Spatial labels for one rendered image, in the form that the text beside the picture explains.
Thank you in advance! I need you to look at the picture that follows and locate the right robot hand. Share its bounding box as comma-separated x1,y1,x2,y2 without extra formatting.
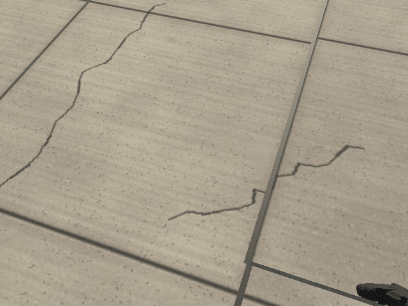
356,283,408,306

